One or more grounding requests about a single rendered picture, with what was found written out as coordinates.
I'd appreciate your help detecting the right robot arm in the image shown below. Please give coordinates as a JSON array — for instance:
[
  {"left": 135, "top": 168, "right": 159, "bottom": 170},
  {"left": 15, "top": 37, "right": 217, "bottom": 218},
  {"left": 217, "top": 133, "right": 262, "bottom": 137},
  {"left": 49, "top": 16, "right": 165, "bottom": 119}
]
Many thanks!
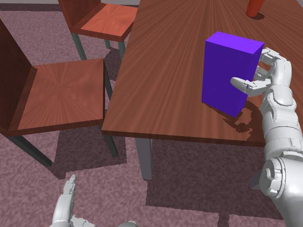
[{"left": 259, "top": 85, "right": 303, "bottom": 227}]

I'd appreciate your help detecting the chair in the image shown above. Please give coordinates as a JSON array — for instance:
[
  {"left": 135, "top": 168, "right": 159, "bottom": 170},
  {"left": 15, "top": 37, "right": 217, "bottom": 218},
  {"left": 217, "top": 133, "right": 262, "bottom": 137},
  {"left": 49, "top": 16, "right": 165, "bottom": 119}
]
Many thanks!
[
  {"left": 0, "top": 19, "right": 118, "bottom": 167},
  {"left": 58, "top": 0, "right": 138, "bottom": 62}
]

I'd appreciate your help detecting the table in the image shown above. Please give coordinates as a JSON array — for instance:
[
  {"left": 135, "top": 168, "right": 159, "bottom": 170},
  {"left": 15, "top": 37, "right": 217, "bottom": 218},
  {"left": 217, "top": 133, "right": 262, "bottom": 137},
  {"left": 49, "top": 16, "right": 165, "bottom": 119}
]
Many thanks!
[{"left": 101, "top": 0, "right": 303, "bottom": 190}]

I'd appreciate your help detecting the left robot hand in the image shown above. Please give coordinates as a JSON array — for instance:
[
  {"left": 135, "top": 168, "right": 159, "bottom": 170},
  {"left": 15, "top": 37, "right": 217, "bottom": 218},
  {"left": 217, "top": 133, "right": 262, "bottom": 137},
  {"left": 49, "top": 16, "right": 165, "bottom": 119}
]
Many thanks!
[{"left": 52, "top": 174, "right": 96, "bottom": 227}]

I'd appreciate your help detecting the right robot hand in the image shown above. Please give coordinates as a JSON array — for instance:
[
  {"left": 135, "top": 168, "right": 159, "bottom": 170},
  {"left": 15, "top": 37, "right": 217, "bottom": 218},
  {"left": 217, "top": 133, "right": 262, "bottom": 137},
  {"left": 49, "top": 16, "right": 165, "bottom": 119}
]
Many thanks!
[{"left": 230, "top": 47, "right": 292, "bottom": 97}]

